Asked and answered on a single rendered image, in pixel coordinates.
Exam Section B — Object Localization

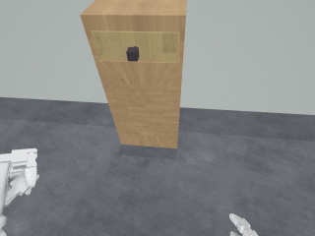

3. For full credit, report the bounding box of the drawer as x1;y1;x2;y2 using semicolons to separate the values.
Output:
91;30;180;63

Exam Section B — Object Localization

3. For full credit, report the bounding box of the handle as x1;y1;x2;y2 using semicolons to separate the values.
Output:
126;46;140;62

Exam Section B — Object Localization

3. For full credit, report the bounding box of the left robot hand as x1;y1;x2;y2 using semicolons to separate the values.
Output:
0;148;39;214

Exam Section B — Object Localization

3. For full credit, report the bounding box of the right robot hand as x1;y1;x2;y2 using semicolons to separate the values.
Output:
229;213;258;236

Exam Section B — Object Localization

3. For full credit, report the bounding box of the cabinet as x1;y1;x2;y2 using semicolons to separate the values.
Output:
80;0;187;148

